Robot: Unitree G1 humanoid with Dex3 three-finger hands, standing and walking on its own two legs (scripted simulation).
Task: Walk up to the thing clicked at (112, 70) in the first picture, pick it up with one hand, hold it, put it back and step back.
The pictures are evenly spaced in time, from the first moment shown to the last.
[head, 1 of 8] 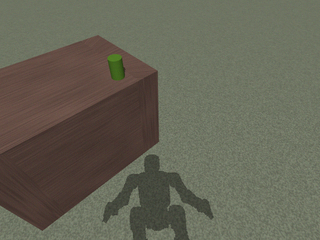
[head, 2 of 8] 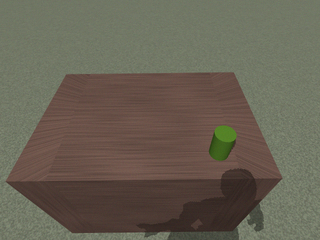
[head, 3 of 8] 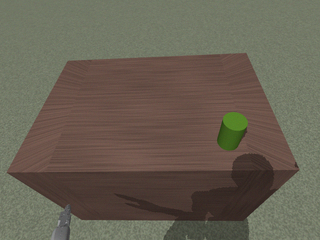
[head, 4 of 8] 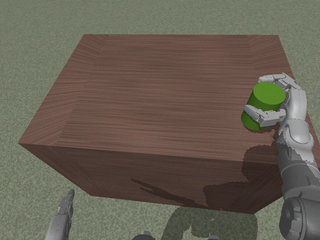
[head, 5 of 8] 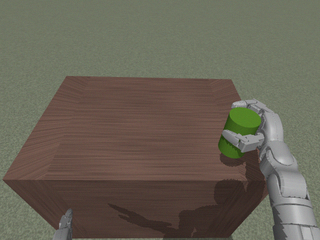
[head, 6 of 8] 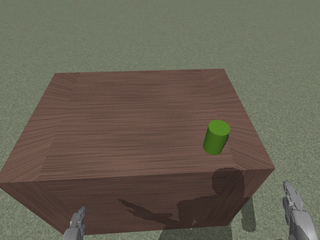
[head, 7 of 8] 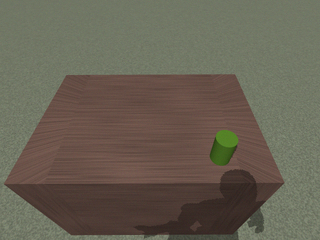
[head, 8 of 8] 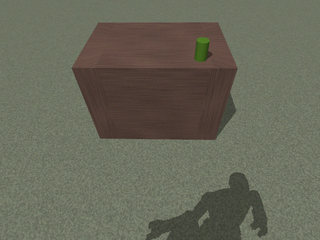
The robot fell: no
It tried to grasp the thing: yes
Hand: right
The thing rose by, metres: 0.23
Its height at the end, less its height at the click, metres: +0.00
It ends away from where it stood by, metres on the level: 0.01
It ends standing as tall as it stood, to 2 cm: yes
